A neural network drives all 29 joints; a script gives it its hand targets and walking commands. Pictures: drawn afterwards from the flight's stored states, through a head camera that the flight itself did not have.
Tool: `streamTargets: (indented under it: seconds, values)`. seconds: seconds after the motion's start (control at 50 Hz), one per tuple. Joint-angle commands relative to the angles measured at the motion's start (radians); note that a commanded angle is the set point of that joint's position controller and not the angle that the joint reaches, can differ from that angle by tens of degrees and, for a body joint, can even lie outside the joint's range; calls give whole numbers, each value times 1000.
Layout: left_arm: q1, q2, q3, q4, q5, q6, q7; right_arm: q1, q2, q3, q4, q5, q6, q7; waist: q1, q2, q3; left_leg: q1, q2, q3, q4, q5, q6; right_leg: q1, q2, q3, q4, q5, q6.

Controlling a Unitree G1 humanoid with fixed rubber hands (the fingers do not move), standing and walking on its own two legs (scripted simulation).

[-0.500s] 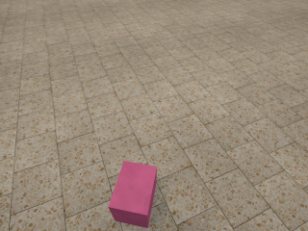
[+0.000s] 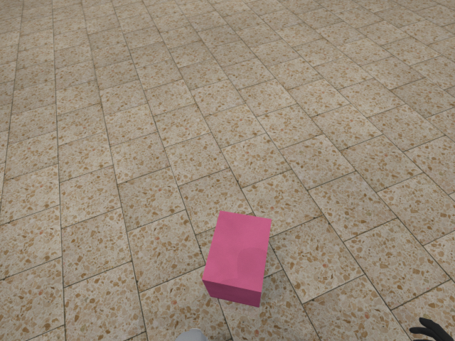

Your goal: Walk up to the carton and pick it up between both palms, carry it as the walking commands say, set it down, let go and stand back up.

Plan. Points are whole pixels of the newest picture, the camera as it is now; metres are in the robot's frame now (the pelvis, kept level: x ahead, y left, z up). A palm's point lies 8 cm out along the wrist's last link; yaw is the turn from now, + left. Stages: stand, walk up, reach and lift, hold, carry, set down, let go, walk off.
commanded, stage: walk up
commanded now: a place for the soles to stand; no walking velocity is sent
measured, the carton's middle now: (239, 259) +0.47 +0.03 -0.62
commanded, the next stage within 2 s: none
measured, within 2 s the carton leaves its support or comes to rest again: neither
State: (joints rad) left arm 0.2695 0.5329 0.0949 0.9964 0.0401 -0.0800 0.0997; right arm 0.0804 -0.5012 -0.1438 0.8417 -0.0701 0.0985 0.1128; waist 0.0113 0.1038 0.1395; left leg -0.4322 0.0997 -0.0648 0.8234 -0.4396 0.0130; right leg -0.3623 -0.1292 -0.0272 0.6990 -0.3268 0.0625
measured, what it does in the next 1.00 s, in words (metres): steps to the left, turning right: left foot, then right foot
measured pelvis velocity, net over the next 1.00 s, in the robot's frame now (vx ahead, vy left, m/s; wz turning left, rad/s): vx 0.04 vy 0.16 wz -0.32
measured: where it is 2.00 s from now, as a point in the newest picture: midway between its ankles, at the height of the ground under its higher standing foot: outside the picture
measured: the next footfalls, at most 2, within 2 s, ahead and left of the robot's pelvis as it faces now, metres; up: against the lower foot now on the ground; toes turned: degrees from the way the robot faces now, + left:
left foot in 0.02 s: +0.07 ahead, +0.17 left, +0.00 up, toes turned +1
right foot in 0.20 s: +0.10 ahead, -0.04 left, +0.00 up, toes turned -10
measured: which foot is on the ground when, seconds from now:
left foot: up 0.00-0.00, down 0.02-0.20, up 0.22-0.36, down 0.38-1.00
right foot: down 0.00-0.02, up 0.04-0.18, down 0.20-0.38, up 0.40-0.88, down 0.90-1.00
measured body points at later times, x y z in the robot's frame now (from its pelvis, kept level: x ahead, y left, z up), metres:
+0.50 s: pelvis +0.06 +0.16 -0.01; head +0.10 +0.16 +0.43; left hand +0.18 +0.51 -0.11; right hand +0.13 -0.18 -0.11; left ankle +0.09 +0.24 -0.71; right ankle +0.05 -0.01 -0.67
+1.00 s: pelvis +0.04 +0.16 +0.00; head +0.08 +0.14 +0.45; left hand +0.29 +0.42 -0.10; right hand -0.01 -0.17 -0.12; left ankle +0.09 +0.26 -0.71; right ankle +0.02 +0.07 -0.71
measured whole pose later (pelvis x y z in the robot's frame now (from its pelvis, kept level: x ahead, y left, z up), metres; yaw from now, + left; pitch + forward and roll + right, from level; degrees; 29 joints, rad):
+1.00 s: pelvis +0.04 +0.16 +0.00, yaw -18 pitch -4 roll +0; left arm 0.05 0.43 0.04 0.92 0.02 0.02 0.00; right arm 0.20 -0.39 -0.07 0.92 0.00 -0.02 -0.03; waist -0.06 0.01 0.17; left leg -0.31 0.09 0.17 0.77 -0.43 0.01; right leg -0.29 0.02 -0.04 0.74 -0.38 -0.04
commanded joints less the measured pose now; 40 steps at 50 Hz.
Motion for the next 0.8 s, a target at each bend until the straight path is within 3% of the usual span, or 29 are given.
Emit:
streamTargets:
  seconds: [0.0,0.02,0.04,0.06,0.1,0.12,0.14,0.16,0.18,0.2,0.22,0.24,0.26,0.3,0.32,0.34,0.36,0.38,0.4,0.42,0.46,0.48,0.5,0.52,0.56,0.66,0.72,0.74,0.78]
  values:
    - [-60,136,12,-119,-7,-3,12,271,-221,-64,-35,-24,-31,-10,-193,142,-223,370,77,-142,-444,-119,109,-306,100,-92,309,-221,-148]
    - [-64,106,-18,-144,-25,3,20,197,-308,-76,-80,-18,-35,-22,-172,206,-148,261,218,-409,-552,-114,194,-407,174,5,443,-389,-99]
    - [-22,197,14,-101,-28,4,29,80,-310,-73,-116,21,-31,-19,-124,57,-142,202,236,-375,-515,-155,232,-370,114,47,483,-321,-107]
    - [9,224,17,-89,-30,-1,25,55,-312,-84,-124,16,-26,-28,-104,70,-116,145,251,-397,-463,-166,284,-309,92,22,483,-321,-103]
    - [153,206,15,-53,-52,-16,22,-13,-226,-43,-165,8,-21,-42,-26,105,-107,173,163,-202,-308,59,266,-226,62,-54,252,-214,-85]
    - [186,203,24,-22,-44,-29,24,-9,-198,-39,-174,18,-24,-46,4,21,-92,115,156,-112,-229,331,210,-95,87,-92,116,-105,-89]
    - [296,184,35,0,-43,-33,23,-55,-178,-37,-205,17,-24,-43,64,-31,-180,27,127,-62,-122,296,172,95,98,-93,-6,28,-95]
    - [321,208,47,-2,-25,-44,27,-41,-117,-9,-208,14,-23,-42,85,-104,-197,-100,56,13,83,219,115,234,37,82,-157,6,-121]
    - [306,327,76,-45,4,-47,32,10,-41,10,-223,30,-21,-46,96,-393,-185,-321,-71,87,270,-61,36,326,-201,557,-312,-38,-183]
    - [211,327,73,-106,-13,-39,28,13,-123,-4,-211,28,-14,-63,44,-190,-141,-375,-39,-29,301,-168,32,307,-308,716,-325,-59,-226]
    - [156,278,57,-107,-24,-36,28,17,-161,-12,-183,51,-17,-70,36,-111,-146,-288,11,-73,287,-133,37,299,-297,593,-264,141,-261]
    - [146,281,58,-114,-17,-42,30,30,-129,-13,-176,38,-28,-72,26,-99,-133,-276,11,-58,314,-156,37,270,-304,575,-186,333,-351]
    - [141,280,53,-128,-19,-42,30,37,-120,-16,-182,43,-33,-70,19,-173,-142,-201,19,-38,319,-183,37,171,-287,517,-157,390,-384]
    - [20,243,36,-156,-11,-32,14,87,-126,-19,-149,37,-46,-64,-21,-288,-132,-66,13,-16,173,-145,19,19,-231,343,-91,461,-354]
    - [-24,218,35,-178,-16,-29,4,164,-122,-26,-116,42,-63,-74,-56,-272,-149,64,10,2,21,6,14,-71,-174,268,-5,447,-286]
    - [-77,189,8,-185,-21,-14,-8,254,-145,-38,-61,42,-71,-78,-117,-202,-169,223,-23,28,-143,82,21,-177,-74,134,107,318,-225]
    - [-23,95,-14,-181,-37,5,-10,275,-218,-51,-54,32,-85,-83,-127,233,-119,211,169,-309,-408,141,55,-313,121,9,411,-33,-122]
    - [-55,100,-9,-188,-44,16,-2,165,-245,-41,-87,39,-92,-89,-91,138,-44,121,255,-490,-491,144,147,-349,175,100,442,-288,-92]
    - [-20,164,2,-169,-42,24,-10,95,-269,-40,-100,59,-90,-96,-66,51,-69,88,273,-456,-476,-4,203,-304,140,138,480,-296,-93]
    - [-15,171,1,-151,-40,25,-16,85,-241,-44,-107,57,-88,-97,-61,6,-57,52,292,-469,-459,19,213,-276,109,143,521,-273,-92]
    - [-7,168,9,-121,-35,28,-30,33,-185,-23,-108,71,-99,-113,-16,24,-22,120,265,-342,-378,253,183,-292,91,106,508,-224,-78]
    - [14,164,6,-117,-44,32,-30,102,-169,-22,-92,73,-111,-123,-29,-41,-77,214,239,-251,-321,436,148,-306,97,137,505,-175,-83]
    - [-1,132,-5,-118,-51,40,-36,136,-170,-18,-61,74,-123,-130,-30,17,-104,331,231,-250,-298,626,87,-338,109,161,487,-173,-87]
    - [-22,113,-10,-111,-50,45,-41,155,-163,-15,-54,70,-131,-138,-44,-24,-100,355,237,-223,-277,813,69,-351,109,185,484,-131,-78]
    - [-37,113,-3,-107,-46,63,-48,179,-163,-14,-34,70,-136,-140,-46,27,-157,389,214,-180,-311,684,1,-287,140,191,457,-99,-82]
    - [-58,99,-5,-111,-46,97,-63,163,-133,-20,-29,57,-138,-159,-59,50,-170,419,220,-64,-323,771,-9,-208,150,132,308,-83,-60]
    - [-102,107,-4,-113,-42,106,-69,175,-128,-20,-32,60,-134,-159,-71,49,-187,467,222,-16,-329,807,-59,-190,154,87,253,-102,-71]
    - [-100,84,-3,-103,-43,109,-72,168,-127,-15,-24,53,-133,-158,-62,141,-173,456,246,-28,-330,822,-24,-165,141,89,229,-130,-79]
    - [-152,101,-4,-120,-37,104,-80,128,-122,-8,-26,53,-128,-159,-48,104,-166,398,233,-15,-316,792,20,-86,118,34,151,-159,-99]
